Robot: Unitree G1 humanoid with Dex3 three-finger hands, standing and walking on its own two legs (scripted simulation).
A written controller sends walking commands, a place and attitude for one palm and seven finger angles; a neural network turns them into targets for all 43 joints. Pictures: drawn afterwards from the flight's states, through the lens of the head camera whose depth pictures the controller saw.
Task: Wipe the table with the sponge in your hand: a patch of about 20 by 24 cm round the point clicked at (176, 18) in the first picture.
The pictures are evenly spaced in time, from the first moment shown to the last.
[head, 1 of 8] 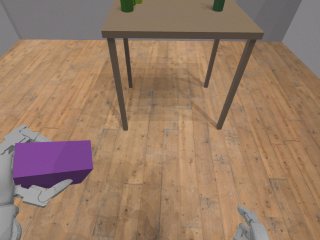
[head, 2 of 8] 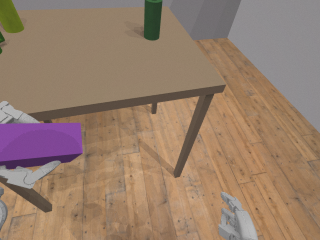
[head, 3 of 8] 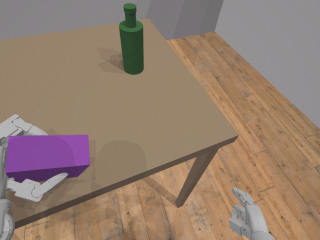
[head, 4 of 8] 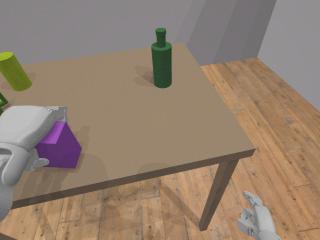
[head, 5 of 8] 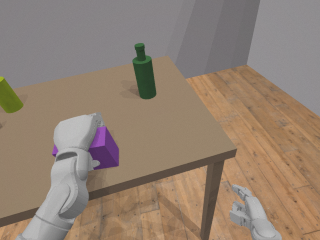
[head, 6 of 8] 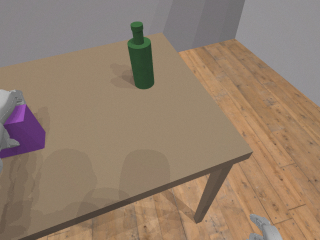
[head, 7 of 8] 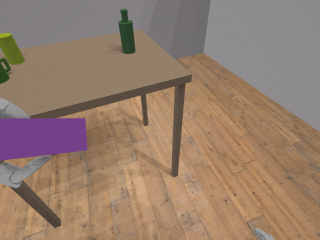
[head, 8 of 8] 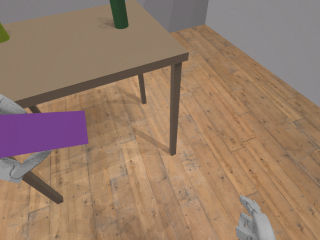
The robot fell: no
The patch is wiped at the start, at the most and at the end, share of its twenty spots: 0.00 1.00 1.00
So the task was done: yes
